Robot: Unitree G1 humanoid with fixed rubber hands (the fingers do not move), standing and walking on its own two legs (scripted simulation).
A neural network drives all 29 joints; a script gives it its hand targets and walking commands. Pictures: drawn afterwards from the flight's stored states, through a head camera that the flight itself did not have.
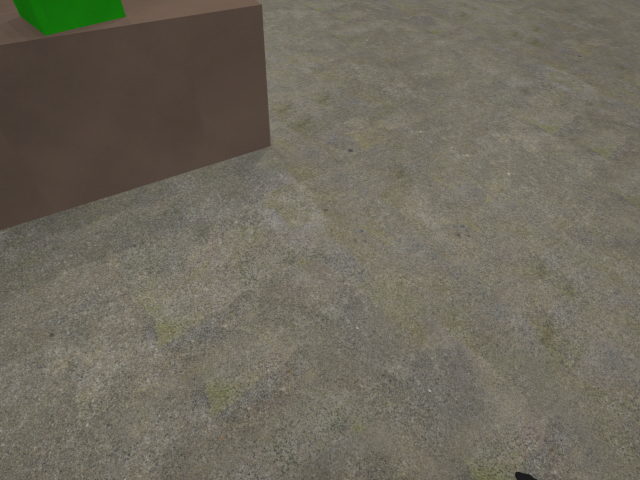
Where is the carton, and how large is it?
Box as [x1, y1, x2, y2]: [13, 0, 125, 35]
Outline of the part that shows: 13,0 20,15 45,35 125,16 120,0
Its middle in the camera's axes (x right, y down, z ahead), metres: -0.91 -0.89 +1.38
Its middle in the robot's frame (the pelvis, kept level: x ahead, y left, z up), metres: +1.67 +0.86 +0.02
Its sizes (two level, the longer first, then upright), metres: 0.289 0.235 0.202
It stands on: a pedestal, 0.70 m high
